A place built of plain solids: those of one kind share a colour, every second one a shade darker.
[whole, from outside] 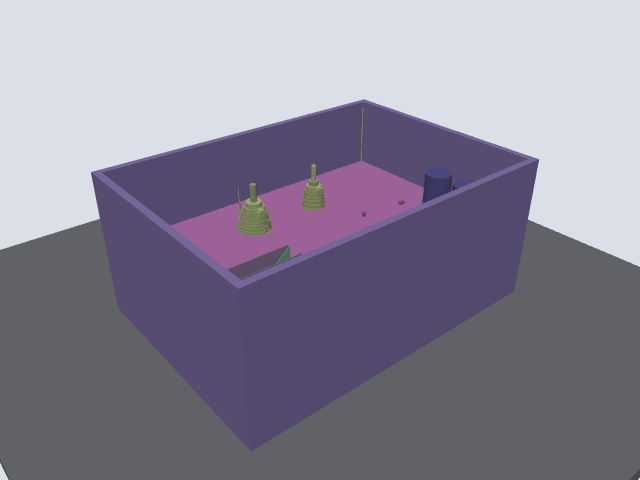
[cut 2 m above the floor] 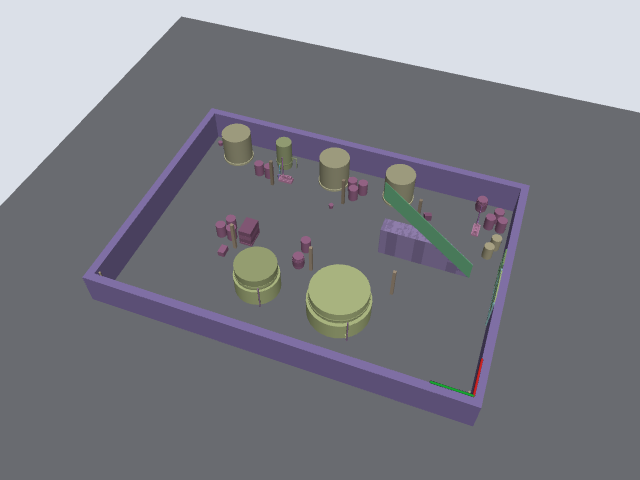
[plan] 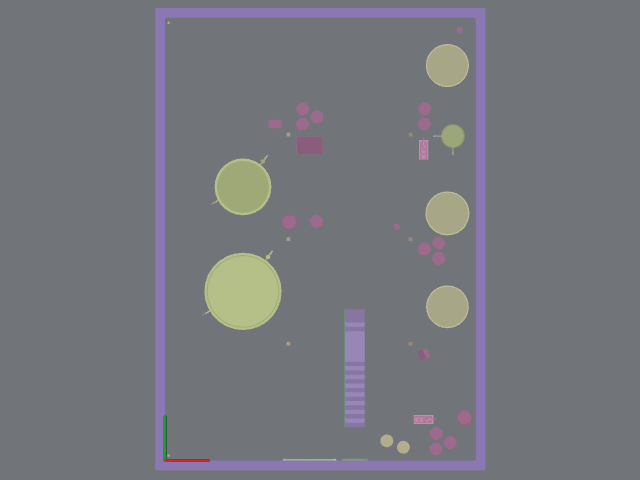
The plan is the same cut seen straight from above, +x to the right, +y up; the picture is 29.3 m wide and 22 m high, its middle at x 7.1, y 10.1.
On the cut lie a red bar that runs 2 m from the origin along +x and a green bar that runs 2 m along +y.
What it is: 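The still house of a malt distillery; one whitewashed hall 14.2 x 20.3 m, 9.5 m high, 2 copper pot stills in a row, an operating floor 4.76 m up, one steep steel stair free in the room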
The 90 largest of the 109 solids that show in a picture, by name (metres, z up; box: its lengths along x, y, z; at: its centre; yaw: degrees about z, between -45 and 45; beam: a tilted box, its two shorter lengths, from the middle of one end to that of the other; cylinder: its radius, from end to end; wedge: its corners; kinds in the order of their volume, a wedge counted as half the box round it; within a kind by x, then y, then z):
{
 "wall_1": {"box": [0.45, 21.18, 9.51], "at": [-0.23, 10.14, 4.71]},
 "wall_2": {"box": [15.14, 0.45, 9.51], "at": [7.12, -0.23, 4.71]},
 "wall_3": {"box": [15.14, 0.45, 9.51], "at": [7.12, 20.5, 4.71]},
 "wall_4": {"box": [0.45, 21.18, 9.51], "at": [14.46, 10.14, 4.71]},
 "upper_floor_1": {"box": [8.11, 20.3, 0.3], "at": [4.04, 10.14, 4.61]},
 "upper_floor_2": {"box": [1.19, 13.37, 0.3], "at": [8.69, 13.61, 4.61]},
 "still_1": {"cylinder": 1.77, "from": [3.57, 7.75, -0.05], "to": [3.57, 7.75, 1.14]},
 "still_2": {"cylinder": 1.67, "from": [3.57, 7.75, 1.39], "to": [3.57, 7.75, 1.5]},
 "still_3": {"cylinder": 1.62, "from": [3.57, 7.75, 1.5], "to": [3.57, 7.75, 3.41]},
 "still_4": {"cylinder": 1.09, "from": [3.57, 7.75, 4.76], "to": [3.57, 7.75, 4.86]},
 "still_5": {"cylinder": 1.07, "from": [3.57, 7.75, 4.86], "to": [3.57, 7.75, 4.96]},
 "still_6": {"cylinder": 1.05, "from": [3.57, 7.75, 4.96], "to": [3.57, 7.75, 5.06]},
 "still_7": {"cylinder": 1.02, "from": [3.57, 7.75, 5.06], "to": [3.57, 7.75, 5.17]},
 "still_8": {"cylinder": 1.0, "from": [3.57, 7.75, 5.17], "to": [3.57, 7.75, 5.26]},
 "still_9": {"cylinder": 0.98, "from": [3.57, 7.75, 5.26], "to": [3.57, 7.75, 5.36]},
 "still_10": {"cylinder": 0.95, "from": [3.57, 7.75, 5.36], "to": [3.57, 7.75, 5.45]},
 "still_11": {"cylinder": 0.93, "from": [3.57, 7.75, 5.45], "to": [3.57, 7.75, 5.54]},
 "still_12": {"cylinder": 0.91, "from": [3.57, 7.75, 5.54], "to": [3.57, 7.75, 5.63]},
 "still_13": {"cylinder": 0.51, "from": [3.57, 7.75, 6.26], "to": [3.57, 7.75, 6.56]},
 "still_14": {"cylinder": 0.21, "from": [3.57, 7.75, 6.56], "to": [3.57, 7.75, 7.7]},
 "still_15": {"cylinder": 1.3, "from": [3.57, 12.54, -0.05], "to": [3.57, 12.54, 1.18]},
 "still_16": {"cylinder": 1.21, "from": [3.57, 12.54, 1.34], "to": [3.57, 12.54, 1.5]},
 "still_17": {"cylinder": 1.19, "from": [3.57, 12.54, 1.5], "to": [3.57, 12.54, 3.41]},
 "still_18": {"cylinder": 0.8, "from": [3.57, 12.54, 4.76], "to": [3.57, 12.54, 4.89]},
 "still_19": {"cylinder": 0.78, "from": [3.57, 12.54, 4.89], "to": [3.57, 12.54, 5.03]},
 "still_20": {"cylinder": 0.76, "from": [3.57, 12.54, 5.03], "to": [3.57, 12.54, 5.17]},
 "still_21": {"cylinder": 0.73, "from": [3.57, 12.54, 5.17], "to": [3.57, 12.54, 5.3]},
 "still_22": {"cylinder": 0.69, "from": [3.57, 12.54, 5.42], "to": [3.57, 12.54, 5.55]},
 "stair_steps_1": {"box": [0.93, 0.6, 0.39], "at": [8.69, 2.02, 0.14]},
 "stair_steps_2": {"box": [0.93, 0.6, 0.56], "at": [8.69, 2.22, 0.23]},
 "stair_steps_3": {"box": [0.93, 0.6, 0.73], "at": [8.69, 2.42, 0.32]},
 "stair_steps_4": {"box": [0.93, 0.6, 0.9], "at": [8.69, 2.62, 0.4]},
 "stair_steps_5": {"box": [0.93, 0.6, 1.07], "at": [8.69, 2.82, 0.48]},
 "stair_steps_6": {"box": [0.93, 0.6, 1.24], "at": [8.69, 3.02, 0.57]},
 "stair_steps_7": {"box": [0.93, 0.6, 1.41], "at": [8.69, 3.22, 0.66]},
 "stair_steps_8": {"box": [0.93, 0.6, 1.58], "at": [8.69, 3.42, 0.74]},
 "stair_steps_9": {"box": [0.93, 0.6, 1.75], "at": [8.69, 3.62, 0.82]},
 "stair_steps_10": {"box": [0.93, 0.6, 1.92], "at": [8.69, 3.82, 0.91]},
 "stair_steps_11": {"box": [0.93, 0.6, 2.09], "at": [8.69, 4.02, 0.99]},
 "stair_steps_12": {"box": [0.93, 0.6, 2.26], "at": [8.69, 4.22, 1.08]},
 "stair_steps_13": {"box": [0.93, 0.6, 2.43], "at": [8.69, 4.42, 1.17]},
 "stair_steps_14": {"box": [0.93, 0.6, 2.6], "at": [8.69, 4.62, 1.25]},
 "stair_steps_15": {"box": [0.93, 0.6, 2.77], "at": [8.69, 4.82, 1.33]},
 "stair_steps_16": {"box": [0.93, 0.6, 3.11], "at": [8.69, 5.22, 1.5]},
 "stair_steps_17": {"box": [0.93, 0.6, 3.28], "at": [8.69, 5.42, 1.59]},
 "stair_steps_18": {"box": [0.93, 0.6, 3.45], "at": [8.69, 5.62, 1.68]},
 "stair_steps_19": {"box": [0.93, 0.6, 3.79], "at": [8.69, 6.02, 1.84]},
 "stair_steps_20": {"box": [0.93, 0.6, 3.96], "at": [8.69, 6.22, 1.93]},
 "stair_steps_21": {"box": [0.93, 0.6, 4.13], "at": [8.69, 6.42, 2.02]},
 "stair_steps_22": {"box": [0.93, 0.6, 4.3], "at": [8.69, 6.62, 2.1]},
 "stair_steps_23": {"box": [0.93, 0.39, 4.47], "at": [8.69, 6.71, 2.19]},
 "stair_steps_24": {"box": [0.93, 0.2, 4.64], "at": [8.69, 6.82, 2.27]},
 "receiver_1": {"cylinder": 0.98, "from": [12.94, 7.04, -0.05], "to": [12.94, 7.04, 0.14]},
 "receiver_2": {"cylinder": 0.92, "from": [12.94, 7.04, 0.14], "to": [12.94, 7.04, 2.46]},
 "receiver_3": {"cylinder": 1.01, "from": [12.94, 11.32, -0.05], "to": [12.94, 11.32, 0.14]},
 "receiver_4": {"cylinder": 0.95, "from": [12.94, 11.32, 0.14], "to": [12.94, 11.32, 2.13]},
 "receiver_5": {"cylinder": 0.99, "from": [12.94, 18.1, -0.05], "to": [12.94, 18.1, 0.14]},
 "receiver_6": {"cylinder": 0.93, "from": [12.94, 18.1, 0.14], "to": [12.94, 18.1, 2.4]},
 "charger_1": {"cylinder": 0.88, "from": [8.66, 19.08, 4.9], "to": [8.66, 19.08, 6.99]},
 "charger_2": {"cylinder": 0.84, "from": [10.95, 19.08, 4.9], "to": [10.95, 19.08, 6.97]},
 "piece_1": {"cylinder": 0.35, "from": [5.7, 10.93, 0.24], "to": [5.7, 10.93, 0.64]},
 "piece_2": {"cylinder": 0.29, "from": [6.29, 15.42, -0.05], "to": [6.29, 15.42, 0.88]},
 "piece_3": {"cylinder": 0.29, "from": [6.3, 16.11, -0.05], "to": [6.3, 16.11, 0.88]},
 "piece_4": {"box": [1.2, 0.8, 0.19], "at": [6.62, 14.43, 0.05]},
 "piece_5": {"box": [1.16, 0.77, 0.33], "at": [6.62, 14.43, 0.31]},
 "piece_6": {"box": [1.16, 0.77, 0.3], "at": [6.62, 14.43, 0.62]},
 "piece_7": {"box": [1.16, 0.77, 0.32], "at": [6.62, 14.43, 0.93]},
 "piece_8": {"cylinder": 0.29, "from": [6.94, 10.95, -0.05], "to": [6.94, 10.95, 0.88]},
 "piece_9": {"cylinder": 0.29, "from": [6.95, 15.75, -0.05], "to": [6.95, 15.75, 0.88]},
 "piece_10": {"cylinder": 0.29, "from": [11.88, 9.69, -0.05], "to": [11.88, 9.69, 0.88]},
 "piece_11": {"cylinder": 0.29, "from": [11.89, 15.42, -0.05], "to": [11.89, 15.42, 0.88]},
 "piece_12": {"cylinder": 0.29, "from": [11.9, 16.11, -0.05], "to": [11.9, 16.11, 0.88]},
 "piece_13": {"cylinder": 0.29, "from": [12.41, 0.52, -0.05], "to": [12.41, 0.52, 0.88]},
 "piece_14": {"cylinder": 0.29, "from": [12.43, 1.23, -0.05], "to": [12.43, 1.23, 0.88]},
 "piece_15": {"cylinder": 0.29, "from": [12.53, 9.26, -0.05], "to": [12.53, 9.26, 0.88]},
 "piece_16": {"cylinder": 0.29, "from": [12.54, 9.95, -0.05], "to": [12.54, 9.95, 0.88]},
 "piece_17": {"cylinder": 0.29, "from": [13.07, 0.81, -0.05], "to": [13.07, 0.81, 0.88]},
 "piece_18": {"cylinder": 0.35, "from": [13.73, 1.96, 0.24], "to": [13.73, 1.96, 0.64]},
 "condenser_1": {"cylinder": 0.49, "from": [13.19, 14.86, -0.05], "to": [13.19, 14.86, 0.45]},
 "condenser_2": {"cylinder": 0.5, "from": [13.19, 14.86, 0.5], "to": [13.19, 14.86, 3.16]},
 "stair_rail_1": {"wedge": [[8.22, 1.52, -0.05], [8.22, 1.52, 1.14], [8.22, 6.94, 4.56], [8.22, 6.94, 5.75], [8.26, 1.52, -0.05], [8.26, 1.52, 1.14], [8.26, 6.94, 4.56], [8.26, 6.94, 5.75]]},
 "column_1": {"box": [0.18, 0.18, 4.15], "at": [5.65, 5.35, 2.02]},
 "column_2": {"box": [0.18, 0.18, 4.15], "at": [5.65, 10.14, 2.02]},
 "column_3": {"box": [0.18, 0.18, 4.15], "at": [11.25, 5.35, 2.02]},
 "column_4": {"box": [0.18, 0.18, 4.15], "at": [11.25, 10.14, 2.02]},
 "foot_1": {"cylinder": 0.29, "from": [10.16, 0.9, -0.05], "to": [10.16, 0.9, 0.88]},
 "foot_2": {"cylinder": 0.29, "from": [10.92, 0.6, -0.05], "to": [10.92, 0.6, 0.88]},
 "well_rail_1": {"box": [0.04, 5.64, 1.05], "at": [8.06, 4.17, 5.24]},
 "well_rail_2": {"box": [0.04, 5.64, 1.05], "at": [9.3, 4.17, 5.24]},
 "loading_door_leaves_1": {"box": [2.2, 0.07, 2.75], "at": [6.62, 0.01, 1.32]}
}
